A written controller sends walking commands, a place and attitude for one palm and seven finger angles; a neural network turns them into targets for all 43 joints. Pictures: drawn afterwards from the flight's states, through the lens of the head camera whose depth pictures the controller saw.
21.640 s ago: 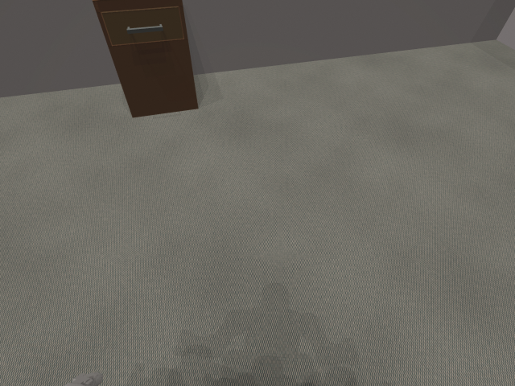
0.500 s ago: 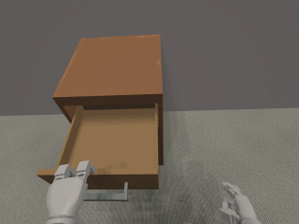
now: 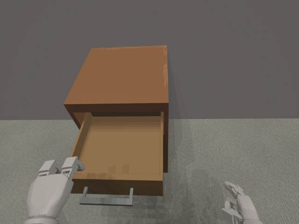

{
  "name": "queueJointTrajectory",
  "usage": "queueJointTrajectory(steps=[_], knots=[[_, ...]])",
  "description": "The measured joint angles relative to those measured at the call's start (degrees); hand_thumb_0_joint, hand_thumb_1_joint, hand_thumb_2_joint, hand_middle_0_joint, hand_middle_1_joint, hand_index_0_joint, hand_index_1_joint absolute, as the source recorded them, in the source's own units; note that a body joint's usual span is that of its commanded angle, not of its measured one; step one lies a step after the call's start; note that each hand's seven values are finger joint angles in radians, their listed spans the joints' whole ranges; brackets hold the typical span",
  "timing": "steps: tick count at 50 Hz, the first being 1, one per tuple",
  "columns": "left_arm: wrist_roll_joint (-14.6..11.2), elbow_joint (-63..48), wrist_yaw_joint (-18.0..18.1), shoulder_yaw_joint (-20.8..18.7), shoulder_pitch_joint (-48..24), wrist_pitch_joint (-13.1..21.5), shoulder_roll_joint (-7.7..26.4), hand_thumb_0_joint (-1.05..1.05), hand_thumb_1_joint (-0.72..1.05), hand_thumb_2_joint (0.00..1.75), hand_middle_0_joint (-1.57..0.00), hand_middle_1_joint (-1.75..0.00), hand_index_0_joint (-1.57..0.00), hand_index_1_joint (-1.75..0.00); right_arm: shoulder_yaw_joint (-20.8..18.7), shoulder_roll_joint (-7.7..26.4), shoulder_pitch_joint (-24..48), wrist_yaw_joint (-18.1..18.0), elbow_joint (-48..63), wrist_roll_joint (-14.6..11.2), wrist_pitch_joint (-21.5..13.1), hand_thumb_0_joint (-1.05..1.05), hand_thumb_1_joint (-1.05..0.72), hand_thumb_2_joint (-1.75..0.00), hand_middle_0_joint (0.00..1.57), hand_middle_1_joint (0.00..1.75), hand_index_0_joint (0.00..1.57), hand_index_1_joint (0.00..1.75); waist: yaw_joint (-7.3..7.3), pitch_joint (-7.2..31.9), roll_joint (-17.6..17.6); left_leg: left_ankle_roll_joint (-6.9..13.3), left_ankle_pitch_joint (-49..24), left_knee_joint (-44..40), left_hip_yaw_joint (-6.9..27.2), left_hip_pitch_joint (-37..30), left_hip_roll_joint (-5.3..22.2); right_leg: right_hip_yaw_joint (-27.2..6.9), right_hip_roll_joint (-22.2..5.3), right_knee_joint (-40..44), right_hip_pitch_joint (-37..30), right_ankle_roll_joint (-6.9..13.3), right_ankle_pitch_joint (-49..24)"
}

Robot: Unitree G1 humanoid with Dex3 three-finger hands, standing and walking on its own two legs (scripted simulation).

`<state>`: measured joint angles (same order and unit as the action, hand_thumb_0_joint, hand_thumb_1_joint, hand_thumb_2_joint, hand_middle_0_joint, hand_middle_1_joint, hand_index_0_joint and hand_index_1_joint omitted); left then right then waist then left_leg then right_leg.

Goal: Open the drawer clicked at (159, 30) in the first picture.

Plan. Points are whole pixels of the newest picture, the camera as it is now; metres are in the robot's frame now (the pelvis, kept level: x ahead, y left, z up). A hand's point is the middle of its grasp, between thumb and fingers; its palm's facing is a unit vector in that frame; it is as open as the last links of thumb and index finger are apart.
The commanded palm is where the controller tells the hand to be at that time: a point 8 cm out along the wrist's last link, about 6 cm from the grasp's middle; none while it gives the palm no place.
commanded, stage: draw the hand back to the body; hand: left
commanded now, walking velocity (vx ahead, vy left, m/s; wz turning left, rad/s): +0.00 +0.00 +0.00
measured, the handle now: (107, 195) +0.24 +0.20 -0.19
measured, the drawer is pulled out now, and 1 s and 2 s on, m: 0.29 0.29 0.29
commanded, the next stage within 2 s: step back with the hand held close in 1.10 s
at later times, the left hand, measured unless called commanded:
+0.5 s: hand (46, 167) +0.19 +0.24 +0.14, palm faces +0.34 -0.85 -0.40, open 12.1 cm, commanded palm +0.14 +0.28 +0.16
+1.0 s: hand (26, 155) +0.19 +0.25 +0.18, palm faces +0.42 -0.81 -0.41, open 7.9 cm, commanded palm +0.14 +0.29 +0.20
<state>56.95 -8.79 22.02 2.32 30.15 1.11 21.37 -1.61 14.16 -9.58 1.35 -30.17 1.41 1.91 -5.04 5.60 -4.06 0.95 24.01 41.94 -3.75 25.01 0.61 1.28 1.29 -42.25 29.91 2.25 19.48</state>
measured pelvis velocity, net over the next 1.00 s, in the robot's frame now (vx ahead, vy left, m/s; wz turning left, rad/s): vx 0.02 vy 0.01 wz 0.04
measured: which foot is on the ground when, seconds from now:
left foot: down 0.00-1.00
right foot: down 0.00-1.00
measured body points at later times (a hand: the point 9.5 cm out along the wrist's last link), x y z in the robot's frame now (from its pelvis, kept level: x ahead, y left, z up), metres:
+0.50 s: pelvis +0.02 +0.01 +0.03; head +0.02 -0.01 +0.48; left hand +0.17 +0.28 +0.16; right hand +0.21 -0.19 -0.06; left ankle -0.03 +0.11 -0.71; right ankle +0.02 -0.10 -0.71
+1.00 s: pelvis +0.02 +0.01 +0.03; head +0.02 -0.02 +0.48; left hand +0.17 +0.30 +0.20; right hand +0.23 -0.20 -0.05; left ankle -0.03 +0.11 -0.71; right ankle +0.02 -0.10 -0.71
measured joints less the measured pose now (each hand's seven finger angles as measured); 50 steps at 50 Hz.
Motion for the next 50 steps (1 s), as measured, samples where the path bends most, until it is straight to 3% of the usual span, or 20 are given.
queueJointTrajectory(steps=[6,8,9,10,12,15,18,23,32,43,50], knots=[[-1.8,-2.3,-2.0,-2.2,-0.5,-0.2,1.0,0.0,-0.49,0.3,-0.32,-1.2,-0.32,-1.2,0.2,-0.2,0.7,-0.1,-0.3,-0.4,0.1,0.02,-0.91,-0.9,0.2,0.3,0.2,0.3,-0.43,-0.5,-0.5,0.4,-0.6,-2.0,-0.1,-2.3,-0.3,-0.2,-0.2,2.1,-2.4,-0.4,-0.7],[-22.2,-3.8,-5.2,-2.9,-0.7,-0.2,-1.6,0.0,-0.49,0.3,-0.32,-1.2,-0.32,-1.2,0.5,-0.5,0.7,-1.2,0.0,-1.8,-1.2,0.02,-0.91,-0.9,0.2,0.3,0.2,0.3,0.65,-3.0,-1.1,0.6,-0.9,-3.3,0.4,-5.6,-0.6,0.3,-0.5,3.5,-6.0,-0.7,-0.8],[-31.1,-4.6,-7.1,-3.5,-0.4,-0.3,-3.4,0.0,-0.48,0.3,-0.32,-1.19,-0.32,-1.2,0.9,-0.9,0.1,-2.2,0.3,-2.4,-2.5,0.02,-0.91,-0.9,0.2,0.3,0.2,0.3,1.19,-3.8,-1.2,0.7,-1.1,-4.2,0.7,-7.4,-0.8,0.5,-0.7,4.3,-7.9,-0.8,-0.8],[-38.1,-5.6,-8.7,-3.9,0.1,-0.3,-5.0,-0.01,-0.47,0.31,-0.32,-1.19,-0.32,-1.19,1.5,-1.2,-0.7,-3.4,0.5,-2.6,-3.7,0.02,-0.91,-0.9,0.2,0.3,0.2,0.3,1.6,-4.3,-1.2,0.7,-1.4,-5.3,0.9,-9.2,-1.0,0.7,-0.9,5.2,-9.7,-1.0,-0.9],[-47.2,-7.7,-11.0,-4.2,1.5,0.0,-6.9,-0.01,-0.45,0.32,-0.31,-1.17,-0.32,-1.17,2.5,-1.9,-2.4,-5.2,0.3,-2.7,-6.0,0.02,-0.91,-0.9,0.2,0.3,0.2,0.3,2.24,-4.7,-0.9,0.7,-2.0,-7.6,1.5,-12.4,-1.3,1.2,-1.1,7.4,-13.1,-1.1,-1.1],[-53.8,-10.4,-13.2,-4.8,2.4,1.1,-7.2,-0.01,-0.39,0.35,-0.31,-1.13,-0.31,-1.13,3.6,-2.8,-3.9,-6.5,-1.0,-2.5,-8.5,0.02,-0.91,-0.9,0.2,0.3,0.2,0.3,2.68,-5.2,-0.3,0.6,-3.1,-10.6,2.5,-15.8,-1.3,2.1,-1.1,10.9,-17.1,-1.1,-2.1],[-56.5,-12.1,-14.3,-6.8,2.2,2.3,-6.2,-0.01,-0.31,0.38,-0.3,-1.08,-0.3,-1.08,4.0,-3.2,-4.1,-6.6,-2.3,-2.2,-9.8,0.02,-0.91,-0.9,0.2,0.3,0.2,0.3,2.7,-5.7,0.1,0.4,-4.1,-13.0,2.8,-17.8,-1.3,2.5,-0.9,13.8,-19.4,-1.1,-3.3],[-58.5,-13.6,-15.2,-11.1,2.5,3.2,-4.7,-0.01,-0.16,0.45,-0.29,-0.98,-0.29,-0.98,3.8,-3.0,-3.2,-5.9,-3.7,-1.9,-10.2,0.02,-0.9,-0.9,0.2,0.3,0.2,0.3,2.61,-6.5,0.0,0.4,-5.5,-15.8,2.8,-19.3,-1.2,2.4,-0.7,16.8,-21.0,-1.1,-4.8],[-59.4,-16.5,-15.8,-14.0,3.0,3.6,-3.8,0.0,0.14,0.58,-0.26,-0.78,-0.26,-0.79,2.4,-1.4,-1.8,-5.5,-4.7,-1.9,-9.9,0.02,-0.9,-0.9,0.2,0.3,0.2,0.3,1.86,-6.7,-0.3,0.5,-6.6,-18.1,2.7,-20.6,-1.2,2.3,-0.7,19.3,-22.4,-1.2,-6.1],[-60.3,-18.8,-15.7,-19.2,0.7,4.4,-2.2,0.01,0.52,0.74,-0.24,-0.54,-0.24,-0.54,2.4,-1.9,-0.7,-5.2,-4.7,-2.1,-9.7,0.02,-0.91,-0.9,0.2,0.3,0.2,0.3,1.4,-6.6,-0.2,0.3,-6.9,-18.9,2.6,-21.8,-0.8,2.2,-0.2,20.5,-23.7,-1.0,-6.6],[-60.5,-17.9,-16.2,-18.7,0.6,4.2,-3.2,0.01,0.75,0.84,-0.22,-0.39,-0.22,-0.4,2.4,-2.1,-0.6,-4.9,-4.7,-2.0,-8.9,0.02,-0.91,-0.9,0.2,0.3,0.2,0.3,1.56,-6.7,-0.3,0.2,-7.1,-19.2,2.5,-21.9,-0.7,2.1,-0.1,20.8,-23.7,-0.9,-6.9]])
